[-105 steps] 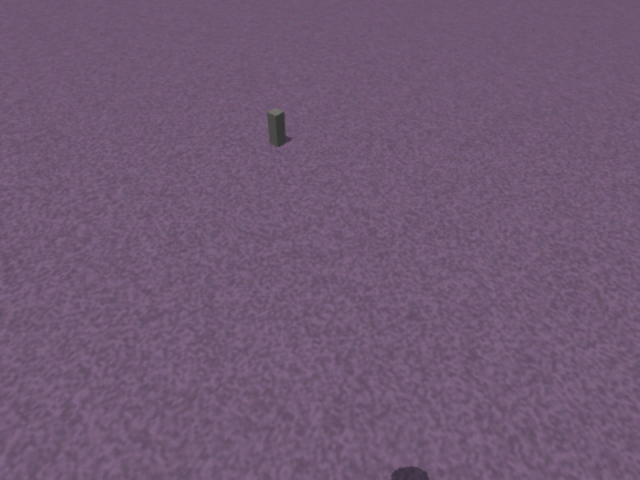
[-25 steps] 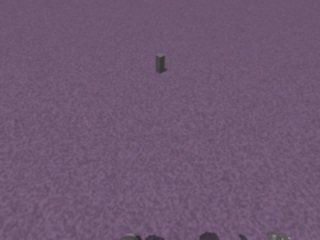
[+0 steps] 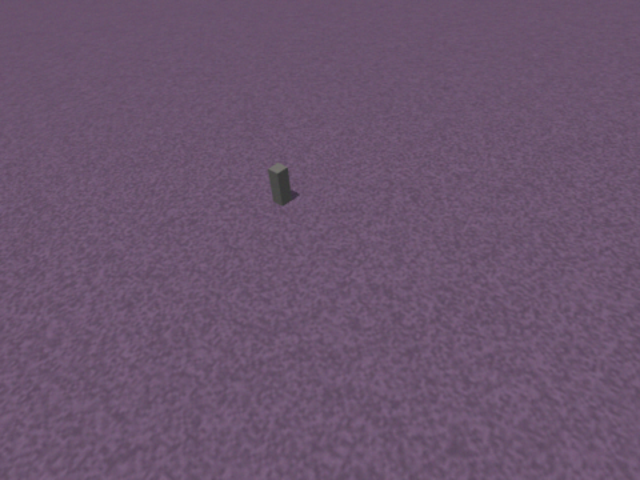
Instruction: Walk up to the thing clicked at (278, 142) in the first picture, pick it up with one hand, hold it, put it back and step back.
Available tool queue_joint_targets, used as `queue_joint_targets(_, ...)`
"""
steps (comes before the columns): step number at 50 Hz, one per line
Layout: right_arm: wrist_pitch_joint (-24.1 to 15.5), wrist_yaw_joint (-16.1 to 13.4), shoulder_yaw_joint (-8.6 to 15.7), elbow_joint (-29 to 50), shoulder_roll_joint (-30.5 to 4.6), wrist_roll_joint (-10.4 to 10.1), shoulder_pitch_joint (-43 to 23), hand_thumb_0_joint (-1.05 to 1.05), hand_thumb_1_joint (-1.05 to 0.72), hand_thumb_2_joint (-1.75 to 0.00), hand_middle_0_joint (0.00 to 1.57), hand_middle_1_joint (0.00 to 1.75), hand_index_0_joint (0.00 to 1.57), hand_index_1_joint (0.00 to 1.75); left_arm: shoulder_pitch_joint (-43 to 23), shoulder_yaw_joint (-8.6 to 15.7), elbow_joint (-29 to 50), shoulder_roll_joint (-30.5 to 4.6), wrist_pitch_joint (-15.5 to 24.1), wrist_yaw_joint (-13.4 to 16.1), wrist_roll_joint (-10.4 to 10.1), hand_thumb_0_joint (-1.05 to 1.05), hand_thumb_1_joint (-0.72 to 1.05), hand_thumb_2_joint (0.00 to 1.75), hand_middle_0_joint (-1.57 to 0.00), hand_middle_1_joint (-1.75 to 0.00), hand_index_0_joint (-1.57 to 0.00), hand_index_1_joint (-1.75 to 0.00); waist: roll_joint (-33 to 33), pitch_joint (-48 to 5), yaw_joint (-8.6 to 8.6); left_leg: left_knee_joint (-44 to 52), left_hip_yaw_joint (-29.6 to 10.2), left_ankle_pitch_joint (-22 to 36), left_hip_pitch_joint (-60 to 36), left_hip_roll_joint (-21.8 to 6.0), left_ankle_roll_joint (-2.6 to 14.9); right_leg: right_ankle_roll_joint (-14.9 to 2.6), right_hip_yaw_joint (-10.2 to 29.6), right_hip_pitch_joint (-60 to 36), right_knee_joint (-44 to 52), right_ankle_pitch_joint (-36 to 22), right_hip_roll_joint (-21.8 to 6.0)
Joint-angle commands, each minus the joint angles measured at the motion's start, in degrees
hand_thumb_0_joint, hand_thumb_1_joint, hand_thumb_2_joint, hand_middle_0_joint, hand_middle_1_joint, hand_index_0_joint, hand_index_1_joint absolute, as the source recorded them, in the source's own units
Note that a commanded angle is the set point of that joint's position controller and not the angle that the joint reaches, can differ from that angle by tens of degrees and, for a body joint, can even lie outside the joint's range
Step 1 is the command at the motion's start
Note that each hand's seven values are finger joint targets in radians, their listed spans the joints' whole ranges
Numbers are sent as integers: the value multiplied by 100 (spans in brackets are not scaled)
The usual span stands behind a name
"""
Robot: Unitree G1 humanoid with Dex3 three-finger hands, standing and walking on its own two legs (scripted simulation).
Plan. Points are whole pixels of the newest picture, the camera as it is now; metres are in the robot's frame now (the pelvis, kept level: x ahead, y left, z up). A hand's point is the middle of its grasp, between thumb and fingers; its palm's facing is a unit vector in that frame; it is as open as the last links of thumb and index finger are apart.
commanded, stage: walk up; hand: left
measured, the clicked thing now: (280, 184) +1.62 +0.24 -0.65
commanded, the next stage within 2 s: none
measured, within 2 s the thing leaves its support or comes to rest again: neither
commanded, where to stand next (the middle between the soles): +1.29 +0.03 m, yaw +0 degrees
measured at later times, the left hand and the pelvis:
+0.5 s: hand (145, 413) +0.29 +0.30 -0.14, palm faces +0.00 -0.94 -0.34, open 7.4 cm; pelvis +0.28 +0.03 +0.01, yaw +1 degrees
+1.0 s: hand (214, 242) +0.64 +0.24 -0.09, palm faces -0.03 -0.92 -0.39, open 7.3 cm; pelvis +0.52 -0.02 +0.02, yaw +0 degrees
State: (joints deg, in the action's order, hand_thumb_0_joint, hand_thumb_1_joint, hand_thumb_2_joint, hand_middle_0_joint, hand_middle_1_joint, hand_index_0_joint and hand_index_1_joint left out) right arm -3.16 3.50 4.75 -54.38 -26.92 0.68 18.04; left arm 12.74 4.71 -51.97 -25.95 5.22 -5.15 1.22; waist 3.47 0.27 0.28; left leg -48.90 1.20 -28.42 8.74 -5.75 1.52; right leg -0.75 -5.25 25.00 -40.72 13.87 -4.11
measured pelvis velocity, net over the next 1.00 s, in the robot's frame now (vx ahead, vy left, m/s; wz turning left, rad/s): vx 0.52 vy -0.02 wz -0.01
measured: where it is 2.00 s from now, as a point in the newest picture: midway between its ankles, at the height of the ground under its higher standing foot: (329, 301)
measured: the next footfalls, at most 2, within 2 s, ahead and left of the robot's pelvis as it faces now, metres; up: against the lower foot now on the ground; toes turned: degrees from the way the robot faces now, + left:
left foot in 0.38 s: +0.39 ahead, +0.13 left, +0.00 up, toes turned +6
right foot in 0.84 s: +0.62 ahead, -0.13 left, +0.00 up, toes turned -5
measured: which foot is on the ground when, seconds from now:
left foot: up 0.00-0.36, down 0.38-0.86, up 0.88-1.00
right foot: down 0.00-0.40, up 0.42-0.82, down 0.84-1.00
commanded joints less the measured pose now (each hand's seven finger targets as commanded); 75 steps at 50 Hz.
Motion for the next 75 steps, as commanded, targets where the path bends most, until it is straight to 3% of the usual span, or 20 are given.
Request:
queue_joint_targets(1,-256,-122,161,675,-1119,-128,-762,0,-90,-90,20,30,20,30,738,440,243,-1897,178,246,-166,0,90,90,-20,-30,-20,-30,-988,0,495,-2503,-896,737,3415,188,86,-1088,3646,-2614,2929,1463,-1885)
queue_joint_targets(6,-121,71,155,439,-855,-33,-412,0,-90,-90,20,30,20,30,354,246,350,-1306,270,303,-150,0,90,90,-20,-30,-20,-30,-1112,314,80,-885,-480,1463,2514,-3,-114,-1011,1173,-1649,2833,-787,-1131)
queue_joint_targets(14,-116,243,176,913,-595,9,-1545,0,-90,-90,20,30,20,30,503,284,456,-1426,215,271,-88,0,90,90,-20,-30,-20,-30,-875,230,284,1523,200,2617,1473,81,-43,-885,366,-1693,2725,-714,-951)
queue_joint_targets(18,-150,149,343,538,-883,101,-282,0,-90,-90,20,30,20,30,353,217,562,-1370,122,351,-94,0,90,90,-20,-30,-20,-30,-115,-328,-396,1810,300,1965,-327,346,290,-751,157,-1429,736,-1930,-834)
queue_joint_targets(19,-182,70,466,330,-1152,210,632,0,-90,-90,20,30,20,30,579,95,578,-1093,90,384,-113,0,90,90,-20,-30,-20,-30,480,-850,-778,1906,-149,1369,-1579,160,604,-552,-58,-618,-905,-1678,-491)
queue_joint_targets(20,-219,-29,642,456,-1712,225,922,0,-90,-90,20,30,20,30,930,-30,686,-655,77,376,-237,0,90,90,-20,-30,-20,-30,1740,-1232,-791,2453,-2843,713,-2692,-1416,1132,-211,-90,1083,-2725,429,416)
queue_joint_targets(21,-224,-41,667,560,-1808,-41,845,0,-90,-90,20,30,20,30,798,105,591,-1177,68,449,-245,0,90,90,-20,-30,-20,-30,1059,-1351,-808,3236,-4263,388,-2626,-1919,1671,-283,754,1549,-3222,1650,562)
queue_joint_targets(26,-322,-139,245,821,-992,-139,-377,0,-90,-90,20,30,20,30,890,24,186,-1030,0,281,-207,0,90,90,-20,-30,-20,-30,311,139,-4,3445,-998,2316,167,-994,934,-69,1007,547,-2253,447,-254)
queue_joint_targets(31,-411,-108,276,887,-1135,-65,-285,0,-90,-90,20,30,20,30,170,35,451,-870,-78,78,-69,0,90,90,-20,-30,-20,-30,385,362,-144,3692,-539,2217,-24,-997,1264,137,567,776,-712,-10,-424)
queue_joint_targets(41,-302,-165,218,894,-1097,-51,-237,0,-90,-90,20,30,20,30,128,219,242,-970,-1,76,-84,0,90,90,-20,-30,-20,-30,-299,-59,292,1878,-25,2758,390,-659,632,-227,229,-1746,1064,-561,85)
queue_joint_targets(42,-299,-160,110,876,-812,-25,15,0,-90,-90,20,30,20,30,740,329,87,-1208,56,151,-61,0,90,90,-20,-30,-20,-30,-1016,-520,536,384,321,2627,842,-214,445,-358,531,-2750,1402,-61,-34)
queue_joint_targets(44,-271,-184,68,912,-870,-80,218,0,-90,-90,20,30,20,30,1272,480,120,-2008,81,260,-112,0,90,90,-20,-30,-20,-30,-2039,-764,669,-1825,137,-196,2930,741,138,-1296,4425,-3822,2629,961,-2129)
queue_joint_targets(50,-82,-76,124,387,-844,-48,384,0,-90,-90,20,30,20,30,161,208,467,-1211,121,320,-180,0,90,90,-20,-30,-20,-30,-1204,148,-19,-1185,-336,1236,2062,32,2,-1012,1432,-1514,2670,-515,-1002)
queue_joint_targets(60,-139,135,195,726,-671,55,-829,0,-90,-90,20,30,20,30,356,271,638,-1409,131,245,-76,0,90,90,-20,-30,-20,-30,-1038,430,209,1406,90,2100,1404,-60,-142,-1070,957,-1040,2749,931,-1033)
queue_joint_targets(64,-244,29,313,411,-935,83,165,0,-90,-90,20,30,20,30,369,146,653,-1223,77,277,-57,0,90,90,-20,-30,-20,-30,-156,-108,-392,1893,270,1585,-522,321,114,-754,556,-674,788,-853,-733)
queue_joint_targets(65,-292,-54,428,259,-1271,170,885,0,-90,-90,20,30,20,30,606,28,653,-887,45,303,-104,0,90,90,-20,-30,-20,-30,841,-539,-716,2472,-574,667,-1380,-218,403,-533,124,-108,-1087,-899,-229)
queue_joint_targets(66,-320,-102,536,418,-1791,157,1016,0,-90,-90,20,30,20,30,828,-19,708,-592,20,309,-203,0,90,90,-20,-30,-20,-30,1792,-621,-644,3281,-3503,367,-2163,-1713,930,-164,205,1497,-2330,1403,728)
queue_joint_targets(67,-293,-109,557,484,-1774,-64,846,0,-90,-90,20,30,20,30,584,87,538,-1174,-19,425,-145,0,90,90,-20,-30,-20,-30,768,-553,-627,3397,-3830,459,-1753,-2022,1380,-260,853,1549,-2818,1670,376)
queue_joint_targets(71,-294,-200,250,741,-1111,-115,-91,0,-90,-90,20,30,20,30,858,42,194,-1098,-87,341,-210,0,90,90,-20,-30,-20,-30,482,233,-52,3291,-1138,2341,-208,-1159,931,-134,988,806,-2162,644,-160)
queue_joint_targets(75,-336,-197,254,863,-1141,-65,-87,0,-90,-90,20,30,20,30,649,39,279,-908,-183,182,-124,0,90,90,-20,-30,-20,-30,600,382,-104,3576,-616,2097,-18,-1025,1093,90,679,712,-1217,201,-238)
